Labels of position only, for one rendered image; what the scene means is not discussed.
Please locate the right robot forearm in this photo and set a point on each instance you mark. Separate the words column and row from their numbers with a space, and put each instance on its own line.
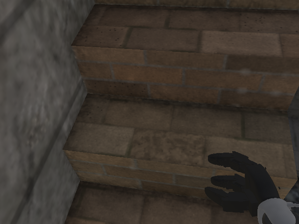
column 276, row 211

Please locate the robot right hand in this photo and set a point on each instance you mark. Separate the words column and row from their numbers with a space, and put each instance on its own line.
column 248, row 192

